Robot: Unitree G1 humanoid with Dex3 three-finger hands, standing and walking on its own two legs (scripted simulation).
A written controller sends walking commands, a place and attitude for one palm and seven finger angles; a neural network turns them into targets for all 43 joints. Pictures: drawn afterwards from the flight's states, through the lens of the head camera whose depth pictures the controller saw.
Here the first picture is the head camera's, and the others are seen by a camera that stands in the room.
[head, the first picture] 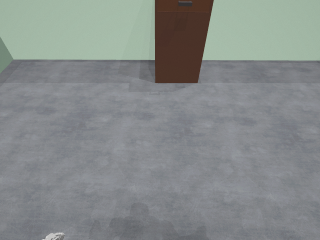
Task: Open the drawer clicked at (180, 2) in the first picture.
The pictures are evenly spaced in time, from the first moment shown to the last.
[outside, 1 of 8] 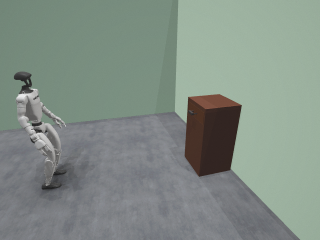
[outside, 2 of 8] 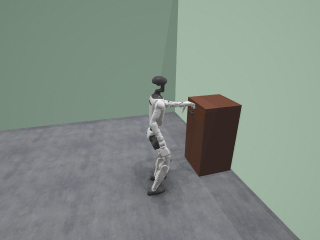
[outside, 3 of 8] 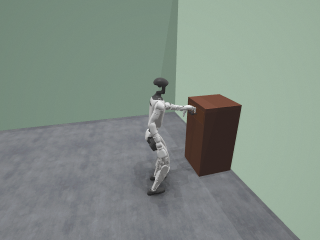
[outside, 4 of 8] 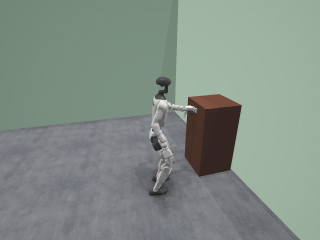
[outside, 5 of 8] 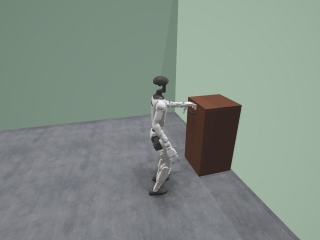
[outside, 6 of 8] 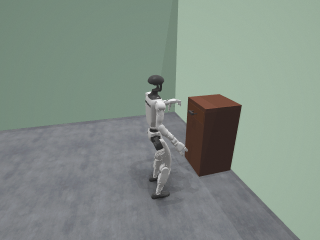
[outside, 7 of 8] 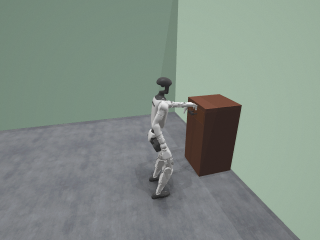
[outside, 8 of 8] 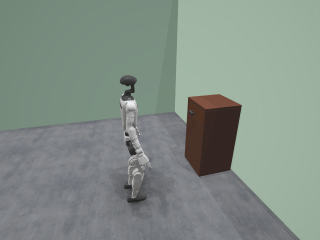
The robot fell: no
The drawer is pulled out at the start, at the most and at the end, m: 0.00 0.00 0.00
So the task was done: no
